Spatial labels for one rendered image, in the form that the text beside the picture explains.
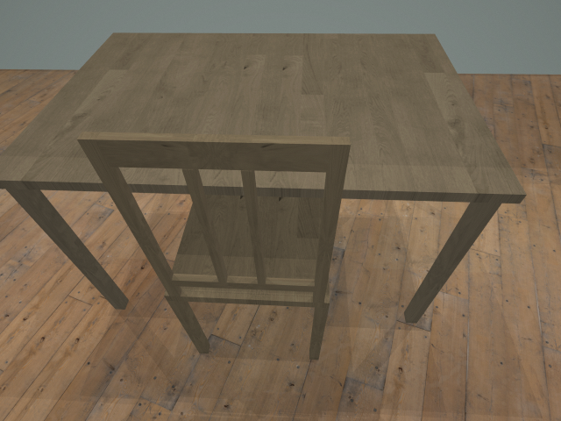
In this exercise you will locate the chair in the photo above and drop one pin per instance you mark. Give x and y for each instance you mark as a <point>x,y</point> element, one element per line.
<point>264,250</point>

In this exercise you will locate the table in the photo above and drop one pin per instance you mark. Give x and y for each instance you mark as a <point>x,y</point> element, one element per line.
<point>415,132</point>

